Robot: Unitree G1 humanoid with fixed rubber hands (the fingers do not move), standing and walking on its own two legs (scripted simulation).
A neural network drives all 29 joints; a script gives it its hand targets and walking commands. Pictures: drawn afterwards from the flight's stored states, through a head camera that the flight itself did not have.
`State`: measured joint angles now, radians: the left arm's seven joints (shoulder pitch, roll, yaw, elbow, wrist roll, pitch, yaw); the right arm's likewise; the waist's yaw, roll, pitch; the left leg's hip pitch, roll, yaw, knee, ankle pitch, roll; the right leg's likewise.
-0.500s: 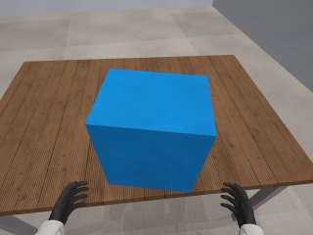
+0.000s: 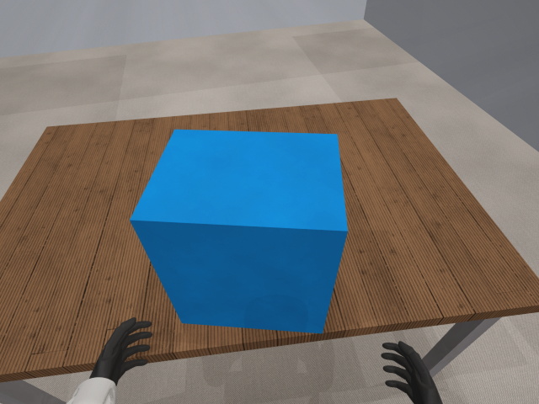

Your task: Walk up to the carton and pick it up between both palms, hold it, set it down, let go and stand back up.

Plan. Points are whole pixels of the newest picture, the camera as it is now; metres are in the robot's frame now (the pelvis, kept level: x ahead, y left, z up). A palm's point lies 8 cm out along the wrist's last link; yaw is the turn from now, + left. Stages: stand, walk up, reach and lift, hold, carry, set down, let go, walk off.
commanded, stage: set down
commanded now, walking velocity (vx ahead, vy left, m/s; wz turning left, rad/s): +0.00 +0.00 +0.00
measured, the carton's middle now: (252, 237) +0.37 +0.05 +0.03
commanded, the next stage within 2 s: let go in 0.06 s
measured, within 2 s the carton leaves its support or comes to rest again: neither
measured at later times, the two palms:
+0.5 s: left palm (112, 370) +0.18 +0.25 -0.03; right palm out of the picture +0.15 -0.22 -0.09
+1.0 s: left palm (110, 380) +0.16 +0.25 -0.04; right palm out of the picture +0.06 -0.23 -0.13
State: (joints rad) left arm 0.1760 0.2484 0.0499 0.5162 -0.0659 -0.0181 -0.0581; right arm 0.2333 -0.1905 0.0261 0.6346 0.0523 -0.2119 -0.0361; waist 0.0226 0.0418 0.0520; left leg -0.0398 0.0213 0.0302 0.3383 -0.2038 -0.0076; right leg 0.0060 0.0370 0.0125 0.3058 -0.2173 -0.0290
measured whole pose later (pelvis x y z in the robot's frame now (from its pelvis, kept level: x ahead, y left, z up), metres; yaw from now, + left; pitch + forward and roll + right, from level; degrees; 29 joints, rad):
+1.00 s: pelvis -0.02 +0.01 -0.01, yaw +4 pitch +0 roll +0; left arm 0.17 0.24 0.02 0.44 0.03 -0.06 0.01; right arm 0.29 -0.22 -0.04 0.82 -0.05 0.00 0.07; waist -0.02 0.00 -0.02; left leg -0.28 -0.02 -0.02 0.50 -0.23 0.00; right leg -0.24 -0.01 -0.05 0.52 -0.29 -0.02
